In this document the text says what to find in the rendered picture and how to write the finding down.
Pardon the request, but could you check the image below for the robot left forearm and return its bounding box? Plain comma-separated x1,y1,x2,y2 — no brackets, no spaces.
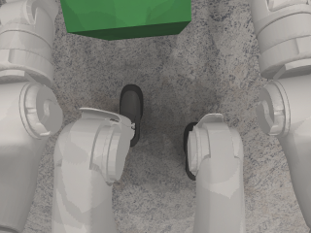
0,0,59,88

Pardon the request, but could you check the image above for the carton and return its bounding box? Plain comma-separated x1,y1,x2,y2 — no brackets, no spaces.
60,0,191,41

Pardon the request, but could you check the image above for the left robot thigh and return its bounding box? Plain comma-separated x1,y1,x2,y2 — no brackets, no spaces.
52,117,127,233

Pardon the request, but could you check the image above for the right robot upper arm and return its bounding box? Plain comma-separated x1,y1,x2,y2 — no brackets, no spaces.
256,74,311,233

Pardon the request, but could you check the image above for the robot right foot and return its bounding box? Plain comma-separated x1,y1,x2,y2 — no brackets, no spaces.
183,122,198,181

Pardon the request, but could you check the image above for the robot right forearm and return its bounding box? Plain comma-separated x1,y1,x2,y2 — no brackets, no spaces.
247,0,311,80

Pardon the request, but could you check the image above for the left robot upper arm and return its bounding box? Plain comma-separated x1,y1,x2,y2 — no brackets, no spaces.
0,81,63,233

